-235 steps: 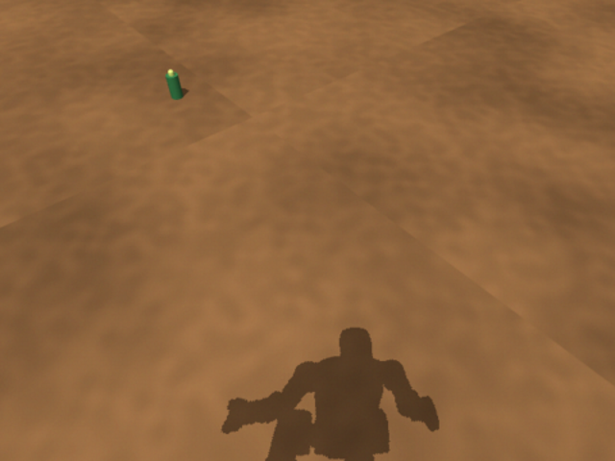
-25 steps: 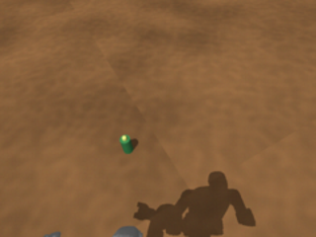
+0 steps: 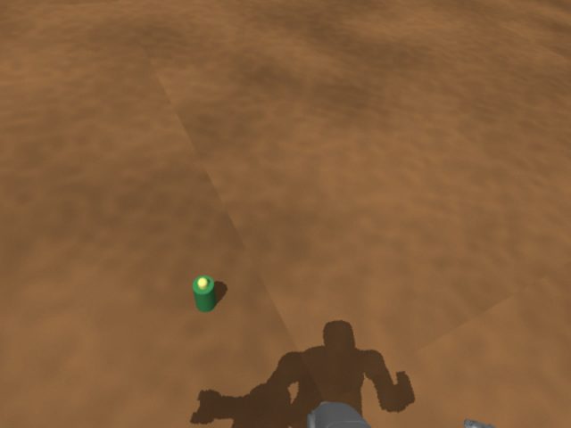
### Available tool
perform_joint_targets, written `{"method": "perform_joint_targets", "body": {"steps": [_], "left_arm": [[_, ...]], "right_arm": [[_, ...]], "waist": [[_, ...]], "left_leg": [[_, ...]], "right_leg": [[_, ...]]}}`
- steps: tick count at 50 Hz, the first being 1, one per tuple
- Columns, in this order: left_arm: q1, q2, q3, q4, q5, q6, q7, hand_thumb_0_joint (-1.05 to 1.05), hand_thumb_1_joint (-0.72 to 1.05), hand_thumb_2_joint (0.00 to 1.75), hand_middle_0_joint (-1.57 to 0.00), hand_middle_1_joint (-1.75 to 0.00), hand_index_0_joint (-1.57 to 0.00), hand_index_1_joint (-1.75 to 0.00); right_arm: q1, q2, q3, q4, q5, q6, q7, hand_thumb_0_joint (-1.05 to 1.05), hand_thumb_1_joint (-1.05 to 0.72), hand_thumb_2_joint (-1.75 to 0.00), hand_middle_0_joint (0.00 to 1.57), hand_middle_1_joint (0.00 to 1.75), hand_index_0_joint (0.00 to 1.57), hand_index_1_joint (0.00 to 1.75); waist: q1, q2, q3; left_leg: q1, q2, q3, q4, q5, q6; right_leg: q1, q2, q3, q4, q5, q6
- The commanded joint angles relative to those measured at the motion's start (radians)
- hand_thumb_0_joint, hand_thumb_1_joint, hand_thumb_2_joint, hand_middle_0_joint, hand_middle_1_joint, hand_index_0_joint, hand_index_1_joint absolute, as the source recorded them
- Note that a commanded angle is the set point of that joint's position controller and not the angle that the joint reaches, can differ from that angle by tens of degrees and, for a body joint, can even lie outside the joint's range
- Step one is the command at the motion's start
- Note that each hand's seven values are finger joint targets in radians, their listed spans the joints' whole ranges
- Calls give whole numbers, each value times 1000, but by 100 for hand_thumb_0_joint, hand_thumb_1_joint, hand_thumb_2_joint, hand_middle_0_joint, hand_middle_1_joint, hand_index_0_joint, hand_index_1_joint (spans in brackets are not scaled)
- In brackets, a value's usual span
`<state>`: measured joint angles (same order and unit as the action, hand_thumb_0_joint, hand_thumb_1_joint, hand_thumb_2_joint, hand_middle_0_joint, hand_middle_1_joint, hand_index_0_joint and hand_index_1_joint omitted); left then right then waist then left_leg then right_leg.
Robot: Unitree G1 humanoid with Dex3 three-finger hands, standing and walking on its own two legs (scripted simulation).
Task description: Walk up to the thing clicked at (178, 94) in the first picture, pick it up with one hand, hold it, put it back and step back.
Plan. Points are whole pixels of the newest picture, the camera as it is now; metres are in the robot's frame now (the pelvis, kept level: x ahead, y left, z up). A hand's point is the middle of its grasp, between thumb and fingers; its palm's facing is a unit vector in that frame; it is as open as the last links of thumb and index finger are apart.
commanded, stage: walk up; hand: left
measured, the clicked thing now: (204, 292) +0.65 +0.21 -0.68
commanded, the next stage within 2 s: none
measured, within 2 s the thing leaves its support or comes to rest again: neither
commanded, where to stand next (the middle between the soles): +0.31 -0.01 m, yaw -1 degrees
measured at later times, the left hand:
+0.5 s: hand (116, 412) +0.17 +0.23 -0.11, palm faces -0.01 -0.90 -0.44, open 7.4 cm
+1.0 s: hand (115, 356) +0.26 +0.27 -0.16, palm faces -0.06 -0.93 -0.37, open 7.3 cm
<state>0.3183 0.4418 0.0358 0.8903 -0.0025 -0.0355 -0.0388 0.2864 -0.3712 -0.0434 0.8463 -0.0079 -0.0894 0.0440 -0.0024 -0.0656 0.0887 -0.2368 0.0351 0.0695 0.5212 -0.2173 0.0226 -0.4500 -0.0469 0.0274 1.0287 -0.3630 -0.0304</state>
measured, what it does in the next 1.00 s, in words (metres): walks ahead: right foot, then left foot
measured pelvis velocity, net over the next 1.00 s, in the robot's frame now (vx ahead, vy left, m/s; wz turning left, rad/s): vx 0.22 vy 0.00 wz -0.02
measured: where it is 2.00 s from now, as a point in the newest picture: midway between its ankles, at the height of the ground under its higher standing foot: (266, 415)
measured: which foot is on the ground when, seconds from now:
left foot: down 0.00-0.26, up 0.28-0.66, down 0.68-1.00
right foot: up 0.00-0.22, down 0.24-0.70, up 0.72-1.00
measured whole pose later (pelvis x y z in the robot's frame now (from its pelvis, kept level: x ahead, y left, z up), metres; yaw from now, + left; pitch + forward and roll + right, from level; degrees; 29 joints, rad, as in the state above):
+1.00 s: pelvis +0.22 +0.00 -0.01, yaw -1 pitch -3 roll +0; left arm 0.29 0.42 0.02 0.93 0.00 -0.02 0.00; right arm 0.23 -0.38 -0.04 0.86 -0.02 -0.03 0.02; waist 0.00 -0.04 0.11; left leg -0.31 0.03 0.09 0.59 -0.22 0.04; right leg -0.41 -0.06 0.01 0.80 -0.36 -0.01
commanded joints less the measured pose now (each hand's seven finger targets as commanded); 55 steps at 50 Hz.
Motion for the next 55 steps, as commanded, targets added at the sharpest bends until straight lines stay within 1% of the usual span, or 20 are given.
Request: {"method": "perform_joint_targets", "body": {"steps": [1,5,9,11,12,13,15,18,20,27,33,34,35,36,37,42,48,52,53,55], "left_arm": [[48,164,59,-51,3,-17,-12,0,90,90,-20,-30,-20,-30],[-52,170,72,-68,17,-22,-28,0,90,90,-20,-30,-20,-30],[19,159,74,-34,15,-43,-21,0,90,90,-20,-30,-20,-30],[119,191,92,6,20,-61,-5,0,90,90,-20,-30,-20,-30],[194,239,113,24,25,-70,10,0,90,90,-20,-30,-20,-30],[192,320,128,-7,28,-78,21,0,90,90,-20,-30,-20,-30],[86,326,115,-50,7,-71,20,0,90,90,-20,-30,-20,-30],[31,244,90,-67,-2,-77,26,0,90,90,-20,-30,-20,-30],[35,235,87,-68,0,-81,28,0,90,90,-20,-30,-20,-30],[57,251,91,-106,13,-77,25,0,90,90,-20,-30,-20,-30],[-3,213,52,-119,6,-45,36,0,90,90,-20,-30,-20,-30],[15,172,35,-119,6,-40,36,0,90,90,-20,-30,-20,-30],[68,104,17,-127,1,-39,34,0,90,90,-20,-30,-20,-30],[113,110,18,-103,0,-27,41,0,90,90,-20,-30,-20,-30],[115,197,42,-74,6,-15,55,0,90,90,-20,-30,-20,-30],[105,179,44,-16,-2,-6,43,0,90,90,-20,-30,-20,-30],[36,140,42,16,8,3,43,0,90,90,-20,-30,-20,-30],[44,128,45,52,17,-7,51,0,90,90,-20,-30,-20,-30],[37,136,48,58,22,-13,56,0,90,90,-20,-30,-20,-30],[-64,220,55,22,34,-32,61,0,90,90,-20,-30,-20,-30]], "right_arm": [[5,-299,-88,-72,5,-13,-19,0,-90,-90,20,30,20,30],[30,-321,-95,-70,-2,-8,-12,0,-90,-90,20,30,20,30],[-38,-318,-94,-92,2,3,-8,0,-90,-90,20,30,20,30],[-20,-253,-70,-99,-1,14,-6,0,-90,-90,20,30,20,30],[32,-192,-49,-97,4,15,-6,0,-90,-90,20,30,20,30],[63,-138,-28,-113,4,19,-4,0,-90,-90,20,30,20,30],[29,-274,-66,-80,-3,38,-19,0,-90,-90,20,30,20,30],[63,-265,-66,-26,15,41,-7,0,-90,-90,20,30,20,30],[88,-240,-64,-12,7,49,2,0,-90,-90,20,30,20,30],[-49,-215,-69,-57,-15,51,28,0,-90,-90,20,30,20,30],[17,-206,-73,-9,-12,32,0,0,-90,-90,20,30,20,30],[83,-241,-84,12,-14,27,-11,0,-90,-90,20,30,20,30],[136,-337,-109,13,-22,22,-20,0,-90,-90,20,30,20,30],[97,-369,-110,-20,-14,20,-25,0,-90,-90,20,30,20,30],[81,-391,-118,-18,11,25,-21,0,-90,-90,20,30,20,30],[-24,-286,-78,-42,4,20,-34,0,-90,-90,20,30,20,30],[-87,-276,-65,-54,-9,37,-39,0,-90,-90,20,30,20,30],[-123,-258,-49,-49,2,60,-37,0,-90,-90,20,30,20,30],[-129,-211,-30,-43,10,66,-36,0,-90,-90,20,30,20,30],[-91,-136,-6,-28,18,73,-35,0,-90,-90,20,30,20,30]], "waist": [[-6,260,1],[-33,238,35],[28,204,-16],[75,53,-97],[108,-144,-140],[89,-294,-107],[66,-120,-14],[26,-73,-3],[16,-106,-30],[55,-90,-3],[-21,4,-62],[-49,107,-104],[-55,355,-146],[-21,307,-96],[-32,283,-104],[14,254,-48],[3,245,-49],[28,179,-110],[47,135,-105],[-5,-115,-52]], "left_leg": [[26,220,-197,-294,-104,201],[-35,221,-197,-317,-243,201],[-67,216,-162,-190,-177,180],[-109,137,-75,63,-53,129],[-202,59,-15,321,-93,93],[-420,-58,7,530,-310,31],[-436,21,-113,598,-294,16],[-368,46,-161,541,-159,11],[-329,42,-131,503,-107,1],[-260,63,-70,206,-14,-33],[72,-12,-8,24,56,4],[162,11,-58,-40,-9,26],[218,214,-356,-161,-113,83],[194,336,-590,-243,-131,147],[167,391,-630,-243,-168,227],[6,206,-252,-195,101,150],[-109,216,-193,-165,27,181],[-154,197,-174,-28,-3,150],[-193,179,-162,14,-36,105],[-229,22,-65,182,-187,-1]], "right_leg": [[-68,-62,-17,-133,80,34],[-17,-62,-41,-282,115,34],[160,-37,-70,-417,176,17],[384,16,-94,-529,171,16],[499,-56,51,-622,26,-7],[546,-283,455,-750,-137,-88],[362,-400,602,-830,-255,-233],[319,-250,287,-791,8,-145],[309,-213,173,-760,163,-155],[251,-216,83,-756,81,-182],[86,-182,-4,-487,265,-123],[51,-137,-34,-336,224,-92],[-39,-32,-109,-85,53,-29],[-150,69,-58,-12,-167,-4],[-135,13,-17,63,-213,-17],[-28,-22,19,-22,-31,-4],[113,-14,-42,-252,21,27],[284,28,-69,-465,118,12],[326,15,-33,-519,128,-6],[210,-237,384,-739,4,-93]]}}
